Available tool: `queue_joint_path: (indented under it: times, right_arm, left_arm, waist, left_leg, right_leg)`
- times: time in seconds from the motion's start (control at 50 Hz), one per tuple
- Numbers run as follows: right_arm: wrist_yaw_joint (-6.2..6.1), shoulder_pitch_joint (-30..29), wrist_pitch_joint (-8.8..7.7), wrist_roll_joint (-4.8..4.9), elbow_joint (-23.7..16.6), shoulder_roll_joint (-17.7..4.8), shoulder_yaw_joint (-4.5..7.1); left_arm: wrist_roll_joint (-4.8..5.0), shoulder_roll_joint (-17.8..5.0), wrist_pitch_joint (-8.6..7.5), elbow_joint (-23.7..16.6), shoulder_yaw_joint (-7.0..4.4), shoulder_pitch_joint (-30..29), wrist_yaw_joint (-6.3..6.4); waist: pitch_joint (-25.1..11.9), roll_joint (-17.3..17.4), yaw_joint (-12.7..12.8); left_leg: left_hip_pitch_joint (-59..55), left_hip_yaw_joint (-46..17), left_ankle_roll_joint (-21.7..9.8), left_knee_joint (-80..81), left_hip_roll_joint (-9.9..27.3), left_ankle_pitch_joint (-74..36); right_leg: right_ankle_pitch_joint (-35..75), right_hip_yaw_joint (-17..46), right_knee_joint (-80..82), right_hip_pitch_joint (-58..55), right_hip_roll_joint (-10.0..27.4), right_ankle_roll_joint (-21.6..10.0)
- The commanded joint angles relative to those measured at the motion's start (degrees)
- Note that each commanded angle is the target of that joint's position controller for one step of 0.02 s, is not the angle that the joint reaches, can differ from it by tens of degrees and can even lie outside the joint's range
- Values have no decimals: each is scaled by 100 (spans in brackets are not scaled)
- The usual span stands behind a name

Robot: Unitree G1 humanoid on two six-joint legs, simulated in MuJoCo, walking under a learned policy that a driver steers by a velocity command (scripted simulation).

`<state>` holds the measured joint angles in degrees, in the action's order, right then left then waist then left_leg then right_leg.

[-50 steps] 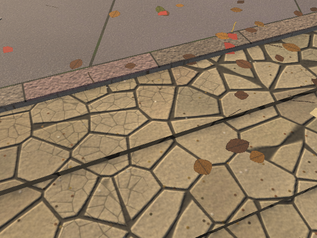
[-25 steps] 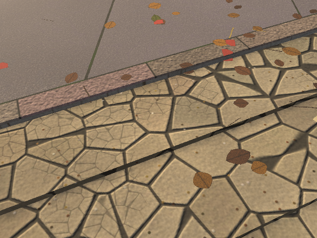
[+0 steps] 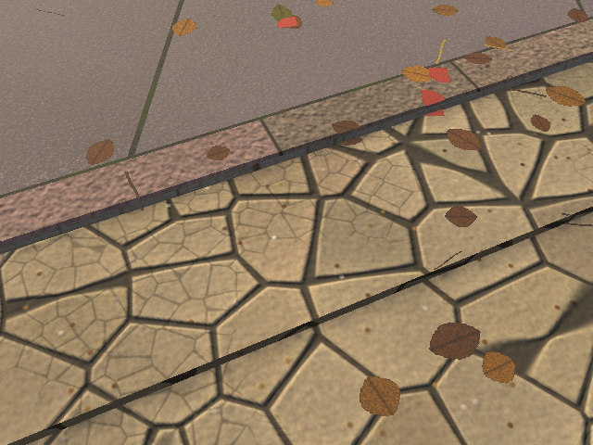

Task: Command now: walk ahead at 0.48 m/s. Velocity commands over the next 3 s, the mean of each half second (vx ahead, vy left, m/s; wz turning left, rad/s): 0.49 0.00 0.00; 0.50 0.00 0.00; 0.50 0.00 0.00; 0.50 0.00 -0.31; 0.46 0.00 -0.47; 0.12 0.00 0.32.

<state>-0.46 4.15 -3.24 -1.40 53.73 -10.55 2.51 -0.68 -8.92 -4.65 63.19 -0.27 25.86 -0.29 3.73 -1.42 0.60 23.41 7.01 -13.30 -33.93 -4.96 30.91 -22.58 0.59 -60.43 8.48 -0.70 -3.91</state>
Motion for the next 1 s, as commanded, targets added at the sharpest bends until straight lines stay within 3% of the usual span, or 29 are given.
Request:
queue_joint_path:
  times: [0.02, 0.04, 0.06, 0.12, 0.2, 0.24, 0.28, 0.32, 0.34, 0.36, 0.38, 0.4, 0.42, 0.44, 0.46, 0.5, 0.54, 0.66, 0.76, 0.8, 0.82, 0.84, 0.86, 0.88, 0.9, 0.92, 0.94, 0.96, 1.0]
  right_arm:
    - [-89, 1214, -8, -29, 332, -603, 165]
    - [-69, 1037, -76, -18, 397, -352, 91]
    - [-69, 969, -129, 1, 411, -290, 65]
    - [-105, 1224, -227, 15, 585, -438, 74]
    - [-64, 1243, -208, -2, 575, -691, 119]
    - [-27, 1318, -199, -14, 570, -939, 186]
    - [-8, 1448, -159, -11, 625, -966, 200]
    - [-14, 1311, -132, -14, 618, -1011, 222]
    - [-3, 1203, -104, -32, 610, -998, 217]
    - [32, 1329, -88, -28, 585, -734, 137]
    - [98, 1093, -93, -2, 313, -444, 60]
    - [154, 960, -143, -31, 82, -432, 72]
    - [203, 957, -148, 41, 68, -572, 104]
    - [227, 981, -151, 72, 87, -601, 115]
    - [222, 1086, -136, 58, 108, -504, 101]
    - [247, 1094, -51, -41, 112, -378, 67]
    - [276, 827, 23, -60, 10, -389, 60]
    - [274, -453, 77, -26, -505, -331, -11]
    - [236, -958, 63, -15, -802, -380, -46]
    - [190, -811, 37, -17, -838, -429, -23]
    - [151, -402, 12, -6, -735, -486, 22]
    - [111, 252, -42, 0, -524, -666, 111]
    - [71, 1101, -104, -35, -206, -783, 214]
    - [11, 2181, -94, -79, 124, -1119, 393]
    - [-37, 2802, -26, -69, 348, -1308, 458]
    - [-69, 2495, 22, -141, 253, -1302, 420]
    - [-95, 1711, -14, -191, 86, -1043, 339]
    - [-83, 1288, -62, -158, 71, -675, 245]
    - [-80, 1002, -157, -49, 140, -305, 128]
  left_arm:
    - [-72, -626, -31, -728, -168, -543, -78]
    - [-119, -531, 49, -767, -167, -562, -81]
    - [-140, -386, 146, -703, -144, -413, -89]
    - [-170, -363, 346, -810, -163, -587, -158]
    - [-91, -613, 409, -1304, -201, -1697, -190]
    - [-41, -647, 471, -1391, -224, -1937, -135]
    - [-47, -734, 508, -1406, -307, -1962, -69]
    - [-56, -801, 432, -1282, -413, -1382, -44]
    - [-43, -830, 374, -999, -488, -575, -15]
    - [-49, -1112, 297, -563, -634, 475, 32]
    - [-156, -1560, 266, -365, -737, 1073, 34]
    - [-213, -1264, 204, -489, -577, 183, -23]
    - [-138, -1102, 144, -782, -512, -639, -53]
    - [-75, -942, 79, -872, -457, -969, -75]
    - [-45, -891, 18, -856, -429, -1040, -65]
    - [-66, -616, -105, -691, -330, -779, -10]
    - [-49, -673, -187, -519, -332, -317, 21]
    - [-64, -649, -227, -350, -284, 308, 25]
    - [-87, -753, -164, -223, -302, 538, 86]
    - [-83, -831, -120, -191, -328, 435, 109]
    - [-89, -911, -99, -193, -351, 332, 120]
    - [-99, -862, -49, -162, -344, 460, 113]
    - [-3, -767, 6, -117, -313, 624, 98]
    - [110, -816, 21, -247, -299, 435, 42]
    - [161, -567, -22, -466, -270, 117, -68]
    - [135, -726, -51, -708, -337, -424, -80]
    - [111, -728, -56, -868, -321, -941, -79]
    - [50, -672, -45, -879, -315, -1093, -96]
    - [-103, -480, 135, -801, -305, -905, -127]
  waist:
    - [-449, 143, -313]
    - [-312, 128, -24]
    - [-315, 137, 153]
    - [-141, 485, 318]
    - [185, 709, 245]
    - [118, 693, 184]
    - [116, 595, 117]
    - [32, 596, 413]
    - [-261, 390, 787]
    - [-788, -328, 1072]
    - [-766, -1573, 1155]
    - [-330, -1269, 441]
    - [21, -419, 45]
    - [15, 18, -118]
    - [47, -41, -267]
    - [-16, -148, -294]
    - [60, -147, -197]
    - [158, -203, 136]
    - [332, -409, 228]
    - [312, -442, 81]
    - [123, -518, -114]
    - [-343, -229, -315]
    - [-1005, 175, -549]
    - [-1786, 532, -970]
    - [-2518, 1195, -1013]
    - [-2099, 684, -900]
    - [-1177, 400, -675]
    - [-769, 209, -445]
    - [-563, 230, -3]
  left_leg:
    - [-2394, -3287, -476, 2146, 2170, -868]
    - [-1792, -2743, -287, 2281, 1898, -1186]
    - [-1387, -2222, -142, 2393, 1703, -1303]
    - [-812, -1376, -40, 2614, 1373, -1524]
    - [-789, -1126, 64, 2931, 1284, -1404]
    - [-998, -1087, 84, 3038, 1407, -1460]
    - [-1410, -1084, 49, 2896, 1567, -1358]
    - [-1429, -926, 50, 2154, 1674, -1989]
    - [-1281, -642, 135, 1091, 1457, -2695]
    - [-350, -274, 337, -571, 969, -2666]
    - [1132, 61, 624, -2497, 228, -641]
    - [1588, -1000, 522, -3531, 289, -767]
    - [1561, -1054, 532, -3818, 628, -1326]
    - [1318, -1004, 585, -3649, 815, -1615]
    - [1159, -925, 671, -3399, 945, -1624]
    - [936, -863, 838, -3138, 1046, -1886]
    - [1257, -713, 944, -3060, 1089, -2169]
    - [1813, -296, 1194, -1713, 1081, -2672]
    - [1571, -124, 910, -541, 927, -2536]
    - [1090, 42, 712, -92, 714, -2168]
    - [560, 97, 600, 0, 527, -2052]
    - [-332, 241, 471, 110, 236, -2011]
    - [-2118, 157, 259, 301, 267, -2612]
    - [-3971, -946, -101, 491, 1187, -2343]
    - [-5169, -2899, -487, 1014, 2389, -1561]
    - [-4558, -3756, -491, 1881, 2603, -927]
    - [-3752, -3259, -321, 1972, 2480, -1137]
    - [-2957, -2715, -93, 2040, 2206, -1457]
    - [-1883, -1818, 223, 2326, 1775, -1606]
  right_leg:
    - [352, 327, -1569, 2917, 458, -85]
    - [397, 358, -1269, 2537, 562, -14]
    - [324, 297, -996, 2134, 578, 76]
    - [629, -58, -402, 1859, 527, 279]
    - [1082, -213, 1208, 1882, 656, 498]
    - [858, -514, 1902, 1447, 536, 503]
    - [746, -731, 2133, 1318, 467, 402]
    - [424, -934, 2446, 577, 261, 223]
    - [400, -1107, 2909, -358, 15, 152]
    - [-218, -543, 3282, -1896, 206, -15]
    - [-2754, 2203, 4683, -2242, 1651, -376]
    - [-2929, 3654, 5486, -1315, 1963, -569]
    - [-2260, 3105, 5459, -592, 2102, -676]
    - [-1329, 2474, 5433, -219, 1931, -670]
    - [-656, 1891, 5450, -61, 1682, -586]
    - [511, 1132, 5440, -16, 1366, -449]
    - [1445, 731, 5463, -227, 1293, -525]
    - [2948, 78, 5440, -858, 1146, -674]
    - [3802, -96, 5221, -1475, 1400, -651]
    - [4671, -240, 4888, -1607, 1423, -571]
    - [5610, -320, 4401, -1622, 1432, -504]
    - [6333, -438, 3438, -1604, 1254, -410]
    - [5990, -547, 2152, -767, 1073, -233]
    - [4059, -575, 550, 705, 797, -3]
    - [-675, -317, -1218, 2175, -3, 186]
    - [-578, 213, -1788, 2991, -13, 108]
    - [22, 239, -1628, 3357, 359, 21]
    - [303, 232, -1270, 3136, 535, -17]
    - [447, 150, -855, 2373, 600, 55]
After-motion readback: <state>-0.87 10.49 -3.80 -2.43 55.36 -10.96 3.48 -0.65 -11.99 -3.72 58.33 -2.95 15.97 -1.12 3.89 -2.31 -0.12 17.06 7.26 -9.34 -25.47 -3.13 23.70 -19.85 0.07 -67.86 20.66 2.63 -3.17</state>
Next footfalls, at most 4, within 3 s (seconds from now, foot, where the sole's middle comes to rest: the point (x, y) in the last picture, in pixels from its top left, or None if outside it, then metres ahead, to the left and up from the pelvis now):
0.34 right None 0.32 -0.13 -0.73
0.82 left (280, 349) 0.65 0.08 -0.71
1.30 right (359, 264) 0.87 -0.11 -0.70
1.78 left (274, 168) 1.18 0.12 -0.67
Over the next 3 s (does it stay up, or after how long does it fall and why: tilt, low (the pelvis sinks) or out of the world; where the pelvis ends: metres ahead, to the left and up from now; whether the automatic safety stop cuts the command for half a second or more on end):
stays up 1.50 -0.16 0.11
